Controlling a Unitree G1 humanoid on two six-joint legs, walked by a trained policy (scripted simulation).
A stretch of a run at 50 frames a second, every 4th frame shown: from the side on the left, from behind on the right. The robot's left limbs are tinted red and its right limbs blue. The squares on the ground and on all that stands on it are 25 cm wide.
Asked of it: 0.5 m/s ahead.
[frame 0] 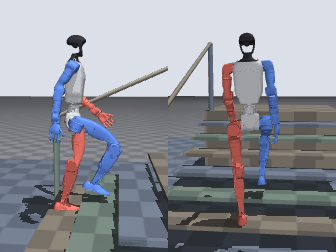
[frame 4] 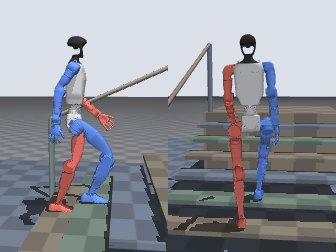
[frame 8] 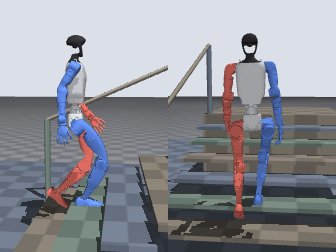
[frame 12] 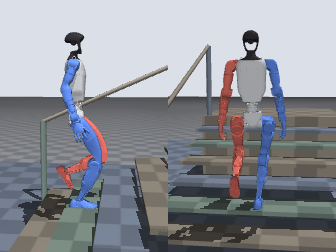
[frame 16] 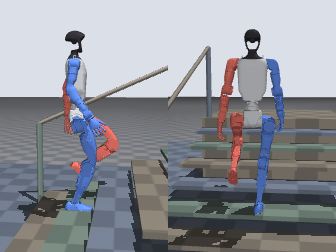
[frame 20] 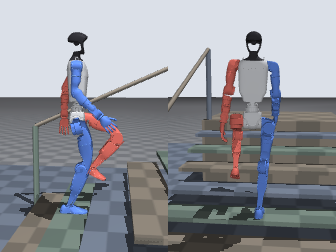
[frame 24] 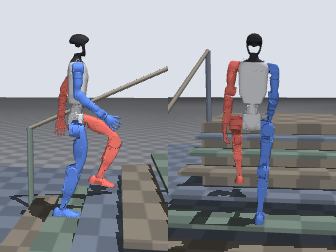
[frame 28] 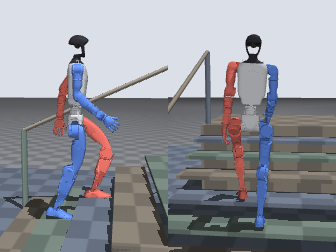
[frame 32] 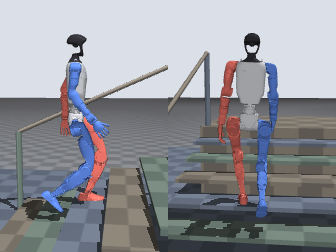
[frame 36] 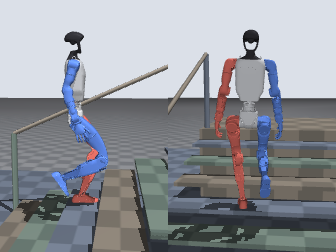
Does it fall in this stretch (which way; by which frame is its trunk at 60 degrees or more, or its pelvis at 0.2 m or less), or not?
no
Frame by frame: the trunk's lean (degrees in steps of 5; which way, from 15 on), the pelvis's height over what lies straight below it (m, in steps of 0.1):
0: 5, 0.8
4: 5, 0.8
8: 0, 0.7
12: 0, 0.7
16: 0, 0.8
20: 0, 0.8
24: 5, 0.8
28: 5, 0.8
32: 0, 0.7
36: 0, 0.7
